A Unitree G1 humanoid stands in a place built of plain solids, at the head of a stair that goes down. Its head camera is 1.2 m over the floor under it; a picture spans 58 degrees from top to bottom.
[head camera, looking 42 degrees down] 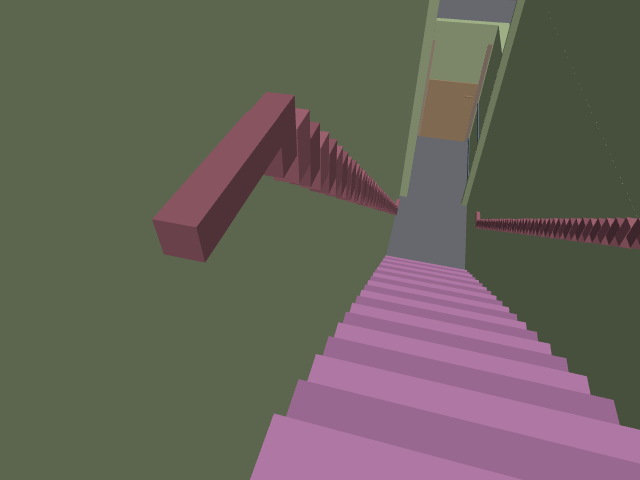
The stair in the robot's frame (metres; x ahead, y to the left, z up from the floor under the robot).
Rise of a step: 0.18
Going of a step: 0.22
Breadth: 1.34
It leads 15 degrees to the right of straight ahead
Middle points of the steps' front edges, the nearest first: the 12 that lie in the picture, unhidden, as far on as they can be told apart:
0.64 -0.53 -0.17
0.86 -0.58 -0.35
1.07 -0.64 -0.53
1.29 -0.70 -0.70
1.50 -0.76 -0.88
1.72 -0.82 -1.06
1.93 -0.87 -1.23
2.15 -0.93 -1.41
2.36 -0.99 -1.58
2.58 -1.05 -1.76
2.79 -1.11 -1.94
3.01 -1.16 -2.11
